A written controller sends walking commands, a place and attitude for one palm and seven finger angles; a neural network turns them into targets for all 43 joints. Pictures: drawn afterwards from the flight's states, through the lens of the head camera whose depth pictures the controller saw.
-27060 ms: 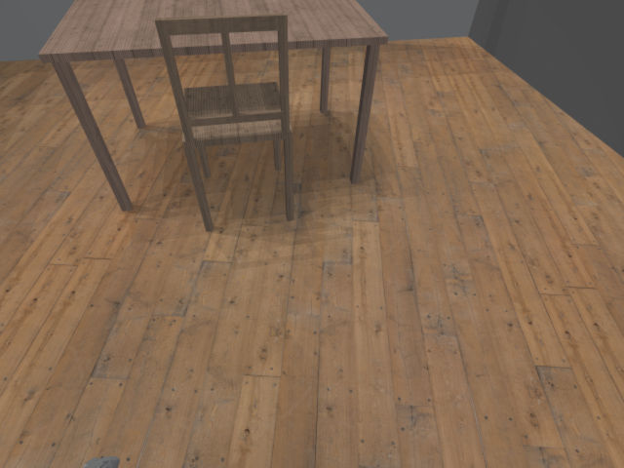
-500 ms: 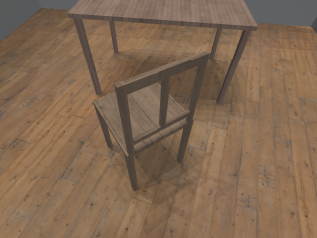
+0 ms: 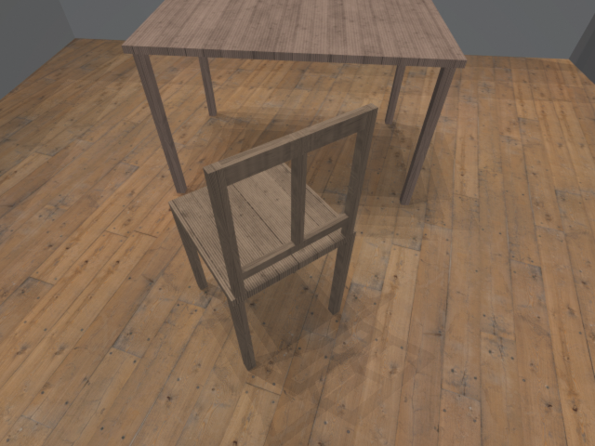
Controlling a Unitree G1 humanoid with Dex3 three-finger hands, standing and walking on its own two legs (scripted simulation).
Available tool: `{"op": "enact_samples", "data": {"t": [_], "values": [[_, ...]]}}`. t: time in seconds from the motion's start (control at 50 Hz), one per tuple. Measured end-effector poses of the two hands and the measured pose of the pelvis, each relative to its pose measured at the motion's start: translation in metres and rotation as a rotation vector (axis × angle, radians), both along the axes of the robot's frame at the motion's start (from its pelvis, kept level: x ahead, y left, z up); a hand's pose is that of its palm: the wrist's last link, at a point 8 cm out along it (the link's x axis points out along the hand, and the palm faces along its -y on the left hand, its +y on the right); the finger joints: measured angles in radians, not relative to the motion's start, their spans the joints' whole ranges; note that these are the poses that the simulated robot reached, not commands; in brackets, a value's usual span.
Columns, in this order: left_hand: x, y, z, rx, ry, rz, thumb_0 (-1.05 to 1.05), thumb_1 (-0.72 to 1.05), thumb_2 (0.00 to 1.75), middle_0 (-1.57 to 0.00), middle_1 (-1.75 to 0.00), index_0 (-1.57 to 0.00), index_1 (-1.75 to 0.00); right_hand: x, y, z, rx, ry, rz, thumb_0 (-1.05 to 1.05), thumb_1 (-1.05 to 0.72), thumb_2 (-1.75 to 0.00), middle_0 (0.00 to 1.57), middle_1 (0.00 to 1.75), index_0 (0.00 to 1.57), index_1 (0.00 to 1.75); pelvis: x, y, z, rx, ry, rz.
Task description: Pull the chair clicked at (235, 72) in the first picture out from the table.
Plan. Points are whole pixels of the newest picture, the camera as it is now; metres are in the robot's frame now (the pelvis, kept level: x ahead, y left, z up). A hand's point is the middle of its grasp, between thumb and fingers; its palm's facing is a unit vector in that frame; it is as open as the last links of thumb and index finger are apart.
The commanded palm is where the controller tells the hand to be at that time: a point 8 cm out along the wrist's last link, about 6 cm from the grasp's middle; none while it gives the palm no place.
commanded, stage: let the arm hang, fingers relaxed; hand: left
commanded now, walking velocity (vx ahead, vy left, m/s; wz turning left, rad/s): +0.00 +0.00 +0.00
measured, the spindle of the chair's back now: (298, 202) +0.61 +0.04 -0.08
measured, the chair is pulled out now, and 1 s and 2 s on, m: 0.57 0.57 0.57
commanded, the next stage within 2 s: look to check the result in 0.14 s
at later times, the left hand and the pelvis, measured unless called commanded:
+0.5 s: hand out of the picture +0.00 +0.15 -0.17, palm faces +0.06 -0.98 -0.17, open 7.4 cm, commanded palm none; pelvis +0.01 +0.00 +0.00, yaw +0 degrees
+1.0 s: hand out of the picture +0.01 +0.15 -0.17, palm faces +0.06 -0.98 -0.18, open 7.4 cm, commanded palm none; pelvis +0.01 -0.01 +0.00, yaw +1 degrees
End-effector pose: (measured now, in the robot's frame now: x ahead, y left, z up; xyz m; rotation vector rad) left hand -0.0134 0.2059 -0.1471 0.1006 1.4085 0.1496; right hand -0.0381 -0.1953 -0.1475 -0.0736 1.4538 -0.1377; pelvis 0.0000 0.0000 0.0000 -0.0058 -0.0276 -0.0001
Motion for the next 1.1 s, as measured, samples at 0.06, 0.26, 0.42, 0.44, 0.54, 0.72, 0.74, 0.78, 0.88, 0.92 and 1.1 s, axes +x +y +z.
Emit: {"op": "enact_samples", "data": {"t": [0.06,0.26,0.42,0.44,0.54,0.72,0.74,0.78,0.88,0.92,1.1], "values": [[0.001,0.001,0.0,0.001,-0.003,0.005,0.02,0.92,0.9,-0.2,-0.3,-0.2,-0.29,0.001,0.0,0.0,-0.002,-0.001,-0.001,0.0,-0.91,-0.9,0.2,0.3,0.2,0.3,0.001,0.0,0.0,-0.001,0.002,0.001],[0.002,0.003,0.003,0.013,-0.002,0.016,0.01,0.91,0.9,-0.2,-0.3,-0.2,-0.29,0.009,-0.003,0.001,-0.005,-0.007,0.007,0.0,-0.91,-0.9,0.2,0.3,0.2,0.3,0.004,-0.002,0.001,0.002,0.002,0.005],[0.002,-0.001,0.003,0.009,0.006,0.016,0.0,0.91,0.9,-0.19,-0.3,-0.2,-0.29,0.018,-0.008,0.001,-0.013,-0.019,0.015,0.0,-0.91,-0.9,0.2,0.3,0.19,0.3,0.005,-0.004,0.001,0.001,0.004,0.004],[0.002,-0.001,0.003,0.008,0.006,0.016,0.0,0.91,0.9,-0.19,-0.3,-0.2,-0.29,0.019,-0.009,0.001,-0.014,-0.019,0.016,0.0,-0.91,-0.9,0.2,0.3,0.19,0.3,0.005,-0.004,0.001,0.001,0.004,0.004],[0.004,-0.003,0.003,0.007,0.006,0.018,0.0,0.91,0.9,-0.2,-0.3,-0.2,-0.29,0.021,-0.011,0.001,-0.016,-0.018,0.019,0.0,-0.91,-0.9,0.2,0.3,0.19,0.3,0.007,-0.005,0.001,0.001,0.005,0.006],[0.008,-0.004,0.003,0.011,0.005,0.018,0.01,0.91,0.9,-0.2,-0.3,-0.2,-0.29,0.023,-0.013,0.0,-0.013,-0.01,0.022,0.0,-0.91,-0.9,0.2,0.3,0.19,0.3,0.01,-0.008,0.001,0.002,0.004,0.008],[0.008,-0.005,0.003,0.012,0.005,0.019,0.01,0.91,0.9,-0.2,-0.3,-0.2,-0.29,0.023,-0.013,0.0,-0.013,-0.009,0.022,0.0,-0.91,-0.9,0.2,0.3,0.19,0.3,0.01,-0.008,0.001,0.002,0.004,0.009],[0.009,-0.005,0.004,0.013,0.004,0.019,0.01,0.91,0.9,-0.2,-0.3,-0.2,-0.29,0.024,-0.013,0.0,-0.012,-0.007,0.022,0.0,-0.91,-0.9,0.2,0.3,0.19,0.3,0.01,-0.008,0.001,0.002,0.004,0.009],[0.01,-0.005,0.004,0.016,0.004,0.017,0.01,0.91,0.9,-0.2,-0.3,-0.2,-0.29,0.024,-0.014,0.0,-0.01,-0.005,0.021,0.0,-0.91,-0.9,0.2,0.3,0.19,0.3,0.011,-0.01,0.001,0.002,0.003,0.009],[0.011,-0.005,0.004,0.017,0.003,0.018,0.01,0.91,0.9,-0.2,-0.3,-0.2,-0.29,0.025,-0.014,0.0,-0.01,-0.005,0.022,0.0,-0.91,-0.9,0.2,0.3,0.19,0.3,0.012,-0.01,0.001,0.003,0.002,0.009],[0.012,-0.006,0.004,0.019,-0.003,0.018,0.01,0.92,0.9,-0.2,-0.3,-0.2,-0.29,0.025,-0.017,-0.001,-0.013,-0.006,0.021,0.0,-0.91,-0.9,0.2,0.3,0.19,0.3,0.013,-0.011,0.001,0.003,-0.002,0.01]]}}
